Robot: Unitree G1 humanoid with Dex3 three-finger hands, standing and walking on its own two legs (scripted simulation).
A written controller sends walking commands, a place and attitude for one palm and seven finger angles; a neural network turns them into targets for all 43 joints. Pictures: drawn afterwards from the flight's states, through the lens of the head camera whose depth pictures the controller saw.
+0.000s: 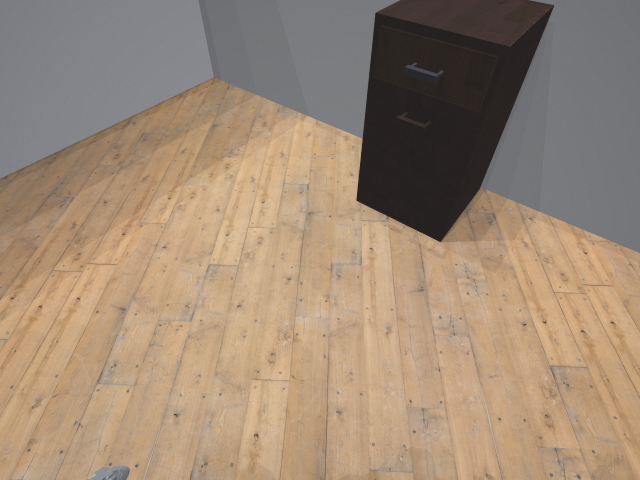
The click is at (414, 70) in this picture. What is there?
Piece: drawer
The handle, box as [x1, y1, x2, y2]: [404, 62, 443, 83]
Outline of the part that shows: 404,69 405,74 433,83 437,81 438,77 443,73 443,71 441,70 437,73 434,73 417,68 417,63 415,62 411,65 407,65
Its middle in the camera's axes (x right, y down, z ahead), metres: +0.33 -0.53 +1.23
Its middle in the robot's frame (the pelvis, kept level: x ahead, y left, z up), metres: +1.29 -0.27 -0.07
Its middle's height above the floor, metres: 0.70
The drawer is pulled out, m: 0.00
